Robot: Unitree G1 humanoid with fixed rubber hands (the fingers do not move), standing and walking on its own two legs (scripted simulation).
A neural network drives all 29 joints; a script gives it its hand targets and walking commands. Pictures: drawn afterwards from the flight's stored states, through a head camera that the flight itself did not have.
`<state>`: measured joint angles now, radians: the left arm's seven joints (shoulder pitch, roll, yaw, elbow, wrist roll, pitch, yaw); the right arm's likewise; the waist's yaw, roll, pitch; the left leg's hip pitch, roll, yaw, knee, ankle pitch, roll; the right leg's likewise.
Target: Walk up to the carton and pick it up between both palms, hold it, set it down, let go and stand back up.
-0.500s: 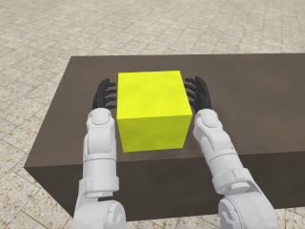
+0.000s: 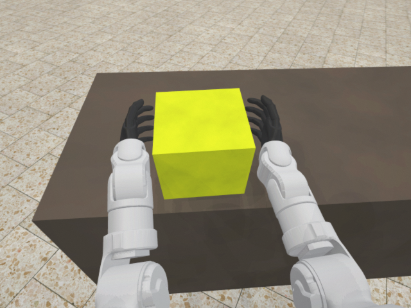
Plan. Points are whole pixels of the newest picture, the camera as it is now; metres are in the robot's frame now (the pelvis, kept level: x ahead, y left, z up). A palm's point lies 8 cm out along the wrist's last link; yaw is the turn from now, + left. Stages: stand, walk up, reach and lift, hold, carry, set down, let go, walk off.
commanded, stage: reach and lift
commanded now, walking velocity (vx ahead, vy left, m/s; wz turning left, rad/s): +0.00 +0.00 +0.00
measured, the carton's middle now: (201, 144) +0.40 -0.01 +0.11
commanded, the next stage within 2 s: hold in 0.12 s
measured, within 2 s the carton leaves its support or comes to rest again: neither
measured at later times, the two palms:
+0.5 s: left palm (119, 142) +0.36 +0.14 +0.17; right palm (263, 133) +0.36 -0.12 +0.17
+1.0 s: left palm (122, 144) +0.35 +0.13 +0.17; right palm (269, 135) +0.35 -0.12 +0.17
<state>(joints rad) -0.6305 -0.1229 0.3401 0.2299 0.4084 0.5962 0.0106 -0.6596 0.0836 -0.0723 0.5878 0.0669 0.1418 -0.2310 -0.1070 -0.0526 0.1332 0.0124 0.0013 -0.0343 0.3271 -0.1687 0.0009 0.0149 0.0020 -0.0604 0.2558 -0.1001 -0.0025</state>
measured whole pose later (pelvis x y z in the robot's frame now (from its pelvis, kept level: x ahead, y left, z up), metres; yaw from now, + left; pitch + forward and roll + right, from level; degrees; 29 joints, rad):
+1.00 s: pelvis +0.00 -0.01 +0.00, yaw +0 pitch -13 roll +0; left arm -0.57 -0.15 0.34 0.04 0.48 0.74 -0.05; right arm -0.62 0.10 0.00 0.48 0.11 0.21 -0.26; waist -0.10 -0.08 0.14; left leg 0.09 0.01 -0.04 0.30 -0.17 -0.01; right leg 0.09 0.01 -0.07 0.26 -0.11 -0.02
